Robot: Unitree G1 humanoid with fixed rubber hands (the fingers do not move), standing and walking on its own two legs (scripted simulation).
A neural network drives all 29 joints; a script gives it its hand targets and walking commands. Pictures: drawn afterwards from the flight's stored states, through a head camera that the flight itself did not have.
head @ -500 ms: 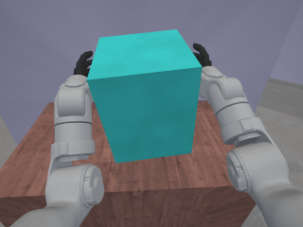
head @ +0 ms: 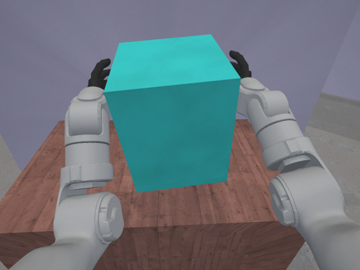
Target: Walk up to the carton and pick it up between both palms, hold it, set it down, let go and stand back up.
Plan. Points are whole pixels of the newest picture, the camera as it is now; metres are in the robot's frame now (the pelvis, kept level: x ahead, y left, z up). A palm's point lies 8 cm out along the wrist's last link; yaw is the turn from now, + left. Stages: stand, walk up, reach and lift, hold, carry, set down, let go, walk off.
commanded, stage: hold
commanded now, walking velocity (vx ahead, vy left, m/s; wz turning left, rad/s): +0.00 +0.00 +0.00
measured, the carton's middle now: (173, 113) +0.37 +0.01 +0.24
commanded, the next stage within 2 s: none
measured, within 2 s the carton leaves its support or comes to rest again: neither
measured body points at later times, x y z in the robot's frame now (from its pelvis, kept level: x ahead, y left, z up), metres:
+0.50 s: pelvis +0.00 +0.00 +0.00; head -0.09 +0.02 +0.44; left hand +0.38 +0.16 +0.28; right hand +0.39 -0.14 +0.30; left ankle +0.05 +0.14 -0.75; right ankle -0.03 -0.11 -0.75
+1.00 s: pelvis +0.00 +0.00 +0.00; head -0.09 +0.02 +0.44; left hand +0.38 +0.16 +0.29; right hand +0.38 -0.14 +0.30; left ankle +0.05 +0.14 -0.75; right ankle -0.03 -0.11 -0.75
